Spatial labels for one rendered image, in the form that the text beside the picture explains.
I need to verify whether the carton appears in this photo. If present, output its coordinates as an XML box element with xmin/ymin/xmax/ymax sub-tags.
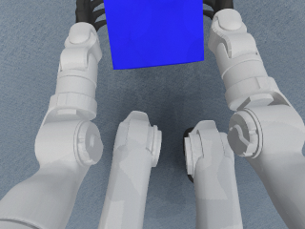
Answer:
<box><xmin>103</xmin><ymin>0</ymin><xmax>204</xmax><ymax>70</ymax></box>

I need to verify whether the robot right shin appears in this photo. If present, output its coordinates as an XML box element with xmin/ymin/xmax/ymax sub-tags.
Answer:
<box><xmin>191</xmin><ymin>120</ymin><xmax>234</xmax><ymax>176</ymax></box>

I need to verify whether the left robot upper arm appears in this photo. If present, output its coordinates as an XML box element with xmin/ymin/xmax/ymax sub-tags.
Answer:
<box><xmin>0</xmin><ymin>119</ymin><xmax>104</xmax><ymax>229</ymax></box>

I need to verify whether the robot left forearm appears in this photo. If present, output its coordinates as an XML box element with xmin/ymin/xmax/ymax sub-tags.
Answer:
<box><xmin>34</xmin><ymin>22</ymin><xmax>103</xmax><ymax>157</ymax></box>

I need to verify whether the robot left shin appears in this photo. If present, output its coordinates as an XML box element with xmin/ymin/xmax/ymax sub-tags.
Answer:
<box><xmin>112</xmin><ymin>111</ymin><xmax>151</xmax><ymax>158</ymax></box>

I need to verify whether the robot left hand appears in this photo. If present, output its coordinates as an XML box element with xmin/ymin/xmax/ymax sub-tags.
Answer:
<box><xmin>75</xmin><ymin>0</ymin><xmax>107</xmax><ymax>32</ymax></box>

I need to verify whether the right robot upper arm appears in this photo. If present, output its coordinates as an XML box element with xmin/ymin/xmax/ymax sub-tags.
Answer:
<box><xmin>227</xmin><ymin>104</ymin><xmax>305</xmax><ymax>229</ymax></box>

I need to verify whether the robot shin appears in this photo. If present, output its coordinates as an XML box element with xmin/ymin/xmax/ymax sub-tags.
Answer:
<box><xmin>112</xmin><ymin>111</ymin><xmax>151</xmax><ymax>158</ymax></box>
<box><xmin>191</xmin><ymin>120</ymin><xmax>234</xmax><ymax>176</ymax></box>

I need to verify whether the robot right hand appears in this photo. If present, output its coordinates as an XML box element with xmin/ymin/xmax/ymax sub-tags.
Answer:
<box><xmin>202</xmin><ymin>0</ymin><xmax>234</xmax><ymax>20</ymax></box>

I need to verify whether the robot right forearm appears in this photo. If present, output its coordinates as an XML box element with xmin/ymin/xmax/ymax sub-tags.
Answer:
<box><xmin>208</xmin><ymin>9</ymin><xmax>305</xmax><ymax>130</ymax></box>

